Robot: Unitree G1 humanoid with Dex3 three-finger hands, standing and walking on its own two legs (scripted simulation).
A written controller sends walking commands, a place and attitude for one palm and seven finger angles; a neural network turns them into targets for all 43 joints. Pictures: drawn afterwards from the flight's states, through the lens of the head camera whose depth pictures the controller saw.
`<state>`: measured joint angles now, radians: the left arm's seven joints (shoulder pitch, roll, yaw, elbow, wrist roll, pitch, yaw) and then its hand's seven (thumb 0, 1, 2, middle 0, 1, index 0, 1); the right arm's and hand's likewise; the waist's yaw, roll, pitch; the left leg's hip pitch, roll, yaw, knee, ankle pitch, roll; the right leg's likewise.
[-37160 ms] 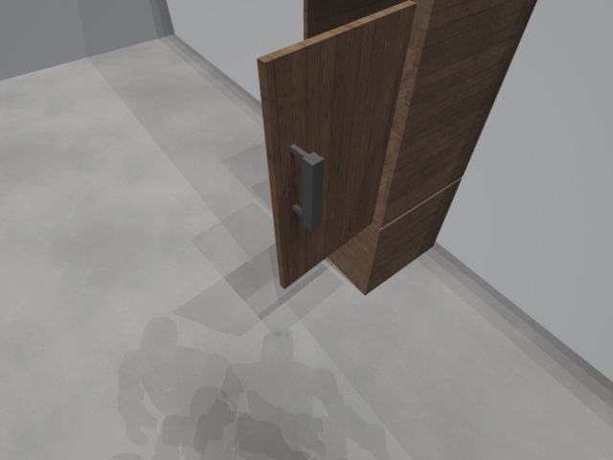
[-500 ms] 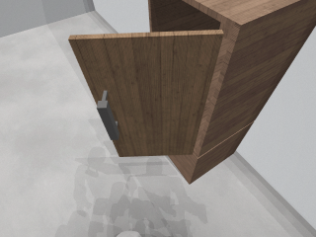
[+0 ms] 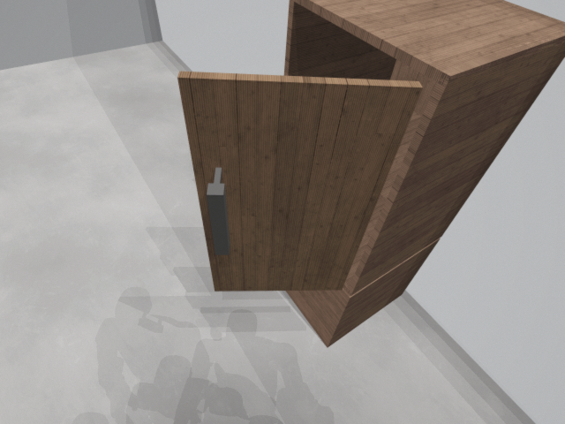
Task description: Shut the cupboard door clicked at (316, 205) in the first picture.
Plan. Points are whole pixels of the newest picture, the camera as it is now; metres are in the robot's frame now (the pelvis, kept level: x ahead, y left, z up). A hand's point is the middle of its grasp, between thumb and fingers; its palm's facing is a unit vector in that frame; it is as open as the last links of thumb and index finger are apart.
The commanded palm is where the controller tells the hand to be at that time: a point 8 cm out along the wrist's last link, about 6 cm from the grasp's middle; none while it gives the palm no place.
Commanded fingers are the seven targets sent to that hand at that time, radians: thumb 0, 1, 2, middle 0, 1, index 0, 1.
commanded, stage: come to a stop and stand still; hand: left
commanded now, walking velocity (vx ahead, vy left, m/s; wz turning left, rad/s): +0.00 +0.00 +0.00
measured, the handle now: (220, 212) +0.46 +0.15 +0.00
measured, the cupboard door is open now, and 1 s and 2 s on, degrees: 58 58 58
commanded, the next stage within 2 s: look again from close up in 0.12 s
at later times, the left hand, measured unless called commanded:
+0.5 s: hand out of the picture +0.00 +0.18 -0.18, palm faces +0.03 -0.98 -0.22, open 7.4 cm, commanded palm none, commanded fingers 0.00 0.90 0.90 -0.20 -0.30 -0.20 -0.30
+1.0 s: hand (151, 397) +0.16 +0.18 -0.02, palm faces +0.26 -0.97 -0.05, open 7.1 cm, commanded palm +0.07 +0.22 -0.07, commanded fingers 0.00 0.90 0.90 -0.40 -0.52 -0.40 -0.52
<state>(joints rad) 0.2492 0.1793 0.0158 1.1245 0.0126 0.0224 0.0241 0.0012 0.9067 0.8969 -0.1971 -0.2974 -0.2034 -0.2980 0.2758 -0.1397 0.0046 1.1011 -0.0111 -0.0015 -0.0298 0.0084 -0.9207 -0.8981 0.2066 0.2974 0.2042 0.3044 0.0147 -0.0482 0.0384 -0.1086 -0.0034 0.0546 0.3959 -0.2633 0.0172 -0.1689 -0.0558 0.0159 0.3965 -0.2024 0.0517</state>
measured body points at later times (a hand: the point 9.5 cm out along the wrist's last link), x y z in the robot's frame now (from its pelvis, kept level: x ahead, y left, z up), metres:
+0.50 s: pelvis -0.02 +0.00 -0.01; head -0.03 +0.00 +0.44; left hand +0.00 +0.23 -0.16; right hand +0.01 -0.23 -0.17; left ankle -0.03 +0.10 -0.74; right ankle +0.01 -0.15 -0.74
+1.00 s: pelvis -0.06 -0.02 -0.04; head -0.05 -0.02 +0.41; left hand +0.14 +0.23 -0.01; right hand +0.08 -0.27 -0.13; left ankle -0.03 +0.10 -0.74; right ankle +0.01 -0.15 -0.74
